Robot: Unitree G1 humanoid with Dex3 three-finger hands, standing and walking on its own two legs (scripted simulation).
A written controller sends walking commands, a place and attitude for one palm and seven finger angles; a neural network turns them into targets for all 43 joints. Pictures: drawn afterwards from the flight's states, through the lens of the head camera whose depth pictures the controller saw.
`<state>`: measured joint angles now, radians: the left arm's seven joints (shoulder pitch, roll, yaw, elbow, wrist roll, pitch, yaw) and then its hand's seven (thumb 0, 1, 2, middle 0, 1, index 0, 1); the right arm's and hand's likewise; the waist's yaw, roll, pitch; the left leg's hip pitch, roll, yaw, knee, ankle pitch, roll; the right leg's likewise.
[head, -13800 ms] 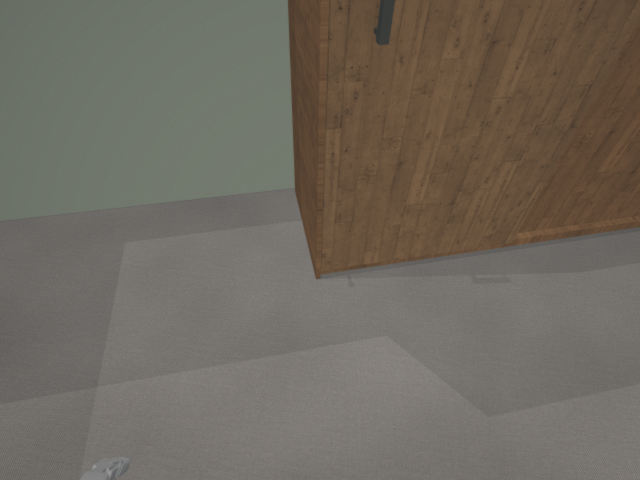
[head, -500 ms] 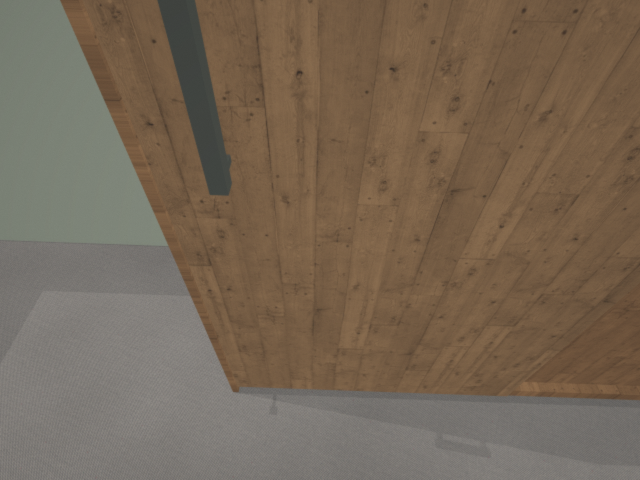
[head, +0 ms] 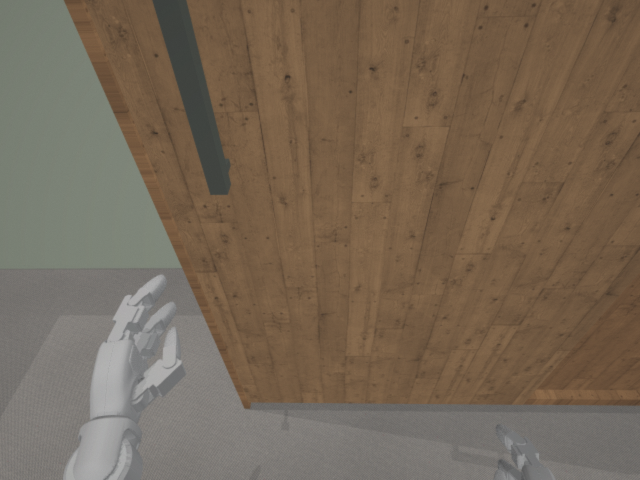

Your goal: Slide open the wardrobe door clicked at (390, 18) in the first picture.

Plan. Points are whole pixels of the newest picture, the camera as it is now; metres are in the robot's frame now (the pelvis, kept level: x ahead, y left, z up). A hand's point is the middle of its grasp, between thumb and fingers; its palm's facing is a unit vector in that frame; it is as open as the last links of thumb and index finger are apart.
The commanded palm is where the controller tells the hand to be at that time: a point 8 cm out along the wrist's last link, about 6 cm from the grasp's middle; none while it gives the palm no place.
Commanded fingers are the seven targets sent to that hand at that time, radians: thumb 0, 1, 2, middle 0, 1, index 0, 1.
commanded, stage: raise the hand with hooked fingers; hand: left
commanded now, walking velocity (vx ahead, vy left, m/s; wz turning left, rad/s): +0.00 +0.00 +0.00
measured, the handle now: (201, 94) +0.47 +0.15 +0.28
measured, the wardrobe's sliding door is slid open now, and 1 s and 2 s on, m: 0.00 0.00 0.00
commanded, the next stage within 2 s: move the hooked fingers beside the handle in 1.86 s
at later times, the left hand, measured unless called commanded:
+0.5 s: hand (139, 365) +0.23 +0.21 +0.09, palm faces -0.09 -0.99 -0.13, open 10.5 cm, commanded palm +0.17 +0.27 +0.11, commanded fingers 0.00 0.01 0.52 -0.26 -0.87 -0.26 -0.87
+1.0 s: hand (20, 270) +0.25 +0.27 +0.22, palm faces +0.11 -0.98 -0.14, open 13.3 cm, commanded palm +0.22 +0.31 +0.21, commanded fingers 0.00 -0.50 0.30 -0.30 -1.20 -0.30 -1.20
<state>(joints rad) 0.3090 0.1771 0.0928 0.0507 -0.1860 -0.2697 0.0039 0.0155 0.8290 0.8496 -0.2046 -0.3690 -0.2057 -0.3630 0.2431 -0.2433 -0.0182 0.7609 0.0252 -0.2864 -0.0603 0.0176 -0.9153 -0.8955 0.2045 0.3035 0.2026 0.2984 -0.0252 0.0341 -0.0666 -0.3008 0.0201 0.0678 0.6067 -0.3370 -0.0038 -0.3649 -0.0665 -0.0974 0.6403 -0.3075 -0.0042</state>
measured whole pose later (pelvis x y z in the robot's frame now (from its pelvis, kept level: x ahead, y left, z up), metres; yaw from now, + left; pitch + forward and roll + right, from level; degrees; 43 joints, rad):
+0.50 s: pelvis -0.01 +0.00 -0.01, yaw +1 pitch +3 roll -1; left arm 0.22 0.34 0.23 -0.01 -0.31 -0.17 -0.39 0.01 0.24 0.61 -0.25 -0.73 -0.25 -0.72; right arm 0.22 -0.20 0.08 0.63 0.05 -0.27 -0.10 0.02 -0.90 -0.90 0.21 0.30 0.21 0.30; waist 0.02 0.05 -0.03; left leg -0.39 0.04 0.03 0.73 -0.39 -0.01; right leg -0.41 -0.05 -0.13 0.70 -0.33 -0.01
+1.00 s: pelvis +0.01 +0.01 +0.01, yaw +1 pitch -4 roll -1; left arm 0.00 0.43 0.45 -0.15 -0.35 0.14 -0.36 -0.01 -0.35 0.36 -0.30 -1.10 -0.30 -1.10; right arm 0.19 -0.25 0.09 0.63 0.07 -0.32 -0.11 0.02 -0.91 -0.90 0.20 0.30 0.20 0.30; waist 0.08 0.04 -0.02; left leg -0.13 0.02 0.05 0.49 -0.30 0.01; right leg -0.15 -0.05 -0.12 0.47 -0.25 0.01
